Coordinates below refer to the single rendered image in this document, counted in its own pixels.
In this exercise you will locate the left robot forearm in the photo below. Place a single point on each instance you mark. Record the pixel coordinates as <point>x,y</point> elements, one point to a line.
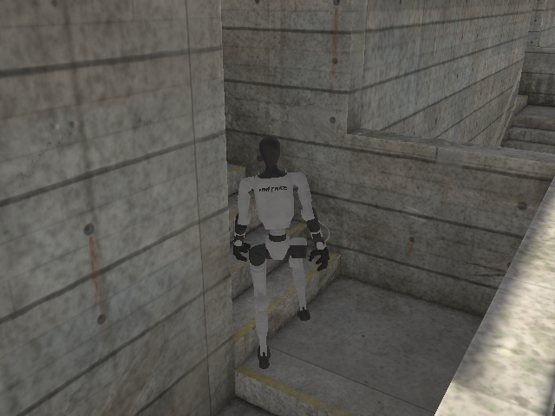
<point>239,233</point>

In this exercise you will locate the robot thigh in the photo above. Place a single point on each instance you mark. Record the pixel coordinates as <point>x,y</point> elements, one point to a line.
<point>298,249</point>
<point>257,259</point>

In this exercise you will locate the robot left hand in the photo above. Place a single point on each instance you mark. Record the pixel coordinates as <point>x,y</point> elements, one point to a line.
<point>237,249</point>

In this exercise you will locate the right robot thigh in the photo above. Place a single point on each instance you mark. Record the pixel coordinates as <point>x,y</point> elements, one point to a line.
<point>298,249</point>

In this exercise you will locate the robot right upper arm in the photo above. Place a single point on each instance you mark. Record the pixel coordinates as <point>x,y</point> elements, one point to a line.
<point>304,195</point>

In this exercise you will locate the right robot forearm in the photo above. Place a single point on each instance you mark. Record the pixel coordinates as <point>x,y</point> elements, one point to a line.
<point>316,232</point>

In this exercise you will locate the robot left upper arm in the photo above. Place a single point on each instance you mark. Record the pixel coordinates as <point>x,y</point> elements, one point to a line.
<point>245,186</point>

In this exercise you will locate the left robot thigh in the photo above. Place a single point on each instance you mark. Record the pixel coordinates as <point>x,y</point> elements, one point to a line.
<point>257,259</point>

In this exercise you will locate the robot right hand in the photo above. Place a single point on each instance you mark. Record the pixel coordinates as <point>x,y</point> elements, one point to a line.
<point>323,259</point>

